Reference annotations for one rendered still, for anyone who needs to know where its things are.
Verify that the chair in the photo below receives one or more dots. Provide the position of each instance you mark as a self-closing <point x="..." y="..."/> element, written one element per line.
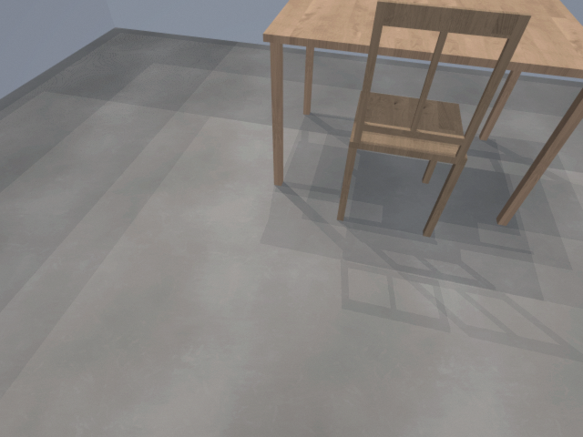
<point x="417" y="127"/>

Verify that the table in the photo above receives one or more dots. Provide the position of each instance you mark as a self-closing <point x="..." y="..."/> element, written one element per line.
<point x="552" y="44"/>

